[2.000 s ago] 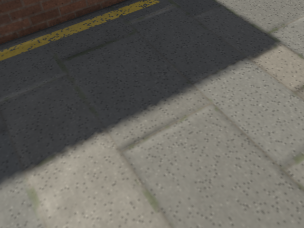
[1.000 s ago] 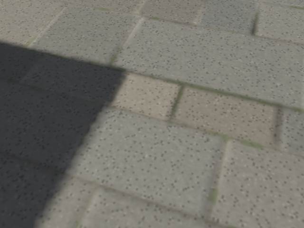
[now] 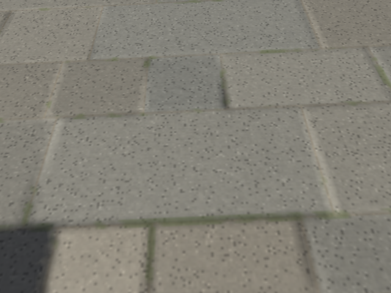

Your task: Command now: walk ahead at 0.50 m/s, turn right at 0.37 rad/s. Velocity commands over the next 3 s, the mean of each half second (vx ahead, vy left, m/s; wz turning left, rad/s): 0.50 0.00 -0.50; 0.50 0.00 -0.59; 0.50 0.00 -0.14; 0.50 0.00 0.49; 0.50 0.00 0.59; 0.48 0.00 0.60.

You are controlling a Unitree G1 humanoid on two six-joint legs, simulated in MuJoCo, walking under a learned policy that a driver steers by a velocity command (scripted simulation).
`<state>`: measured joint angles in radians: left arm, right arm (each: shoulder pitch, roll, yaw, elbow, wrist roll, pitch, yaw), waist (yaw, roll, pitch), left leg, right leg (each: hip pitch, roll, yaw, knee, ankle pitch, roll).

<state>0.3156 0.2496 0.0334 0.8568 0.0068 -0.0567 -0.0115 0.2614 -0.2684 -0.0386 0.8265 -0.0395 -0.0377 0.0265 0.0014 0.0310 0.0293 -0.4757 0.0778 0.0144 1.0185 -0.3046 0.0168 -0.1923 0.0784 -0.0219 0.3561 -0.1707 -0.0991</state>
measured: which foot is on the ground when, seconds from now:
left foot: up 0.00-0.30, down 0.32-0.86, up 0.88-1.00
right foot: down 0.00-0.34, up 0.36-0.82, down 0.84-1.00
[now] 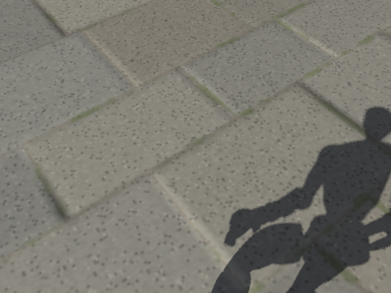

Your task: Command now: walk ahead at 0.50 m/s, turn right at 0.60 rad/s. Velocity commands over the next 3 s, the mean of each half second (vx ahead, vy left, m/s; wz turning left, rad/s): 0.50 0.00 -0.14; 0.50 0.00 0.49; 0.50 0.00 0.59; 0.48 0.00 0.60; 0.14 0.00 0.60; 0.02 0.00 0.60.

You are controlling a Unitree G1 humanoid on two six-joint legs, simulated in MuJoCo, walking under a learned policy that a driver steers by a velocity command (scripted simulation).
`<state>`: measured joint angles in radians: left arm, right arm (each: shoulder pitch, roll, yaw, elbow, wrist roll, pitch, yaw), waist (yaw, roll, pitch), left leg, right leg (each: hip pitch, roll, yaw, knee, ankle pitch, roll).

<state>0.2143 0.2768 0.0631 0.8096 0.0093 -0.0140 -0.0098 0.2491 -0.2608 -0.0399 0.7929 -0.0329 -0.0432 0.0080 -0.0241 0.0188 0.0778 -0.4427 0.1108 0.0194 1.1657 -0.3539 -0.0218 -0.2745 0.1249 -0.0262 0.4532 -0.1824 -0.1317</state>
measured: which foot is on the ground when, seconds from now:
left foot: up 0.00-0.38, down 0.40-0.90, up 0.92-1.00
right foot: down 0.00-0.42, up 0.44-0.88, down 0.90-1.00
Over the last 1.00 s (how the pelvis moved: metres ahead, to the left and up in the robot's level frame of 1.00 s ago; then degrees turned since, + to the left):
0.49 -0.11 -0.01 -34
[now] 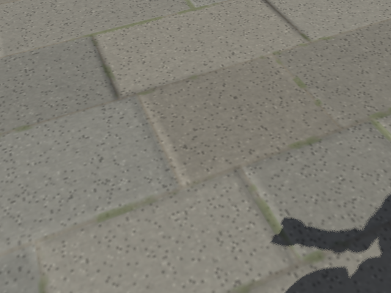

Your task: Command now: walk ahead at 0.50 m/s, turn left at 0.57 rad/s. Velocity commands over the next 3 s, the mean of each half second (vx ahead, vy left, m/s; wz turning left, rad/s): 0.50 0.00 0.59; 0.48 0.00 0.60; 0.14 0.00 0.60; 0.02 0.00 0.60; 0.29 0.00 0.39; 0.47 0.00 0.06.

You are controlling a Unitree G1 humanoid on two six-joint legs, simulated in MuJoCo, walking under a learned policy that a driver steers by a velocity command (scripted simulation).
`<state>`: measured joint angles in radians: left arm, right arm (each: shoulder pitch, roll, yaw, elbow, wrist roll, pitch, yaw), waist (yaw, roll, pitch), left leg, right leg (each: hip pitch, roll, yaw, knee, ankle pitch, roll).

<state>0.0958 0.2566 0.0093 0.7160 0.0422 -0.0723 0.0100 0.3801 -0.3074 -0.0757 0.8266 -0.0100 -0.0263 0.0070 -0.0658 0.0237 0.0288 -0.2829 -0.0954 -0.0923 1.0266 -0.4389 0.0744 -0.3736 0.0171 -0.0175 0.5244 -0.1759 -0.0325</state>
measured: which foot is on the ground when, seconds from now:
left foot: up 0.00-0.40, down 0.42-0.96, up 0.98-1.00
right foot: down 0.00-0.42, up 0.44-0.94, down 0.96-1.00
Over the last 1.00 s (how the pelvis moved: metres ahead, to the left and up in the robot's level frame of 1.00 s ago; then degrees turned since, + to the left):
0.58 0.01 0.00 16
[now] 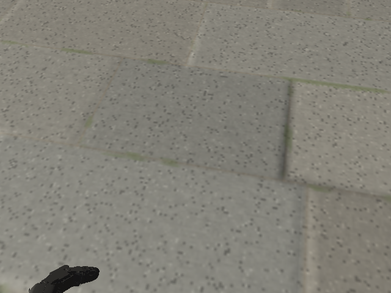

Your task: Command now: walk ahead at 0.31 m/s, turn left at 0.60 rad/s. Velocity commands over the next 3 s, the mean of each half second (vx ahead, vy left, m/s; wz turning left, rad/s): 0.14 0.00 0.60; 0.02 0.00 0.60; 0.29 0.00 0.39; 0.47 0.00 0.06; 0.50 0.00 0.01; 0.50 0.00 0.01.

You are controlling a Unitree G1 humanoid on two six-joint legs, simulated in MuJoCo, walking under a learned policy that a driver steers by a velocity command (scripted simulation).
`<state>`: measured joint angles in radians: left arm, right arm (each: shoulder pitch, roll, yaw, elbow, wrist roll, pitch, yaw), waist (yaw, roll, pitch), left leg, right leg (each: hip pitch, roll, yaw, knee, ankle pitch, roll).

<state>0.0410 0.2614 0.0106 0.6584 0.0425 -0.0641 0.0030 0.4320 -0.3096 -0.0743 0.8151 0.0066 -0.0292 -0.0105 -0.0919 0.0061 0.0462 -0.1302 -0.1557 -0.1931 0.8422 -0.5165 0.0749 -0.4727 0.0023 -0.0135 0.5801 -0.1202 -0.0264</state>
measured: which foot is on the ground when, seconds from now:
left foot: up 0.00-0.40, down 0.42-0.90, up 0.92-1.00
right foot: down 0.00-0.42, up 0.44-0.88, down 0.90-1.00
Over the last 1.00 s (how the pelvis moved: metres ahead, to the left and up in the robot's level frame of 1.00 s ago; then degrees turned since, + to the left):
0.52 0.14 -0.01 36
